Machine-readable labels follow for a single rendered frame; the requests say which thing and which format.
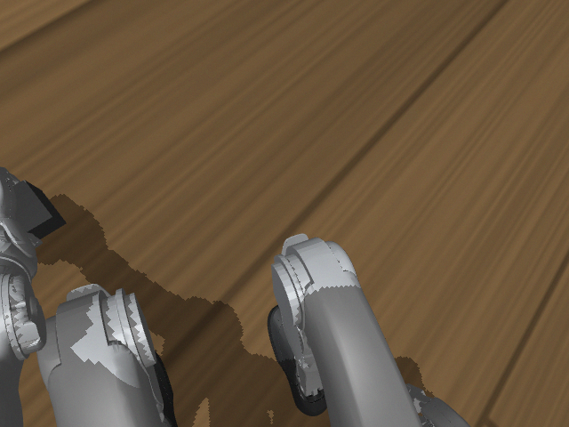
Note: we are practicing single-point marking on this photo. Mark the right robot hand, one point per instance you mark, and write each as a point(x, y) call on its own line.
point(436, 413)

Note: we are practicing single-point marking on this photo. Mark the small box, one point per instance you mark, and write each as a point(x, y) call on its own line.
point(34, 211)

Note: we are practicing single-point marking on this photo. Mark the left robot foot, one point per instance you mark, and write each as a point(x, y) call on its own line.
point(166, 391)

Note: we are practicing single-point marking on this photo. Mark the left robot arm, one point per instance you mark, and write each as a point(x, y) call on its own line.
point(22, 322)

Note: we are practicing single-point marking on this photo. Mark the right robot foot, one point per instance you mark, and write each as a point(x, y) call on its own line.
point(310, 405)

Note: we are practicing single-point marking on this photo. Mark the left robot hand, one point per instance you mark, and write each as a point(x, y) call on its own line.
point(8, 201)

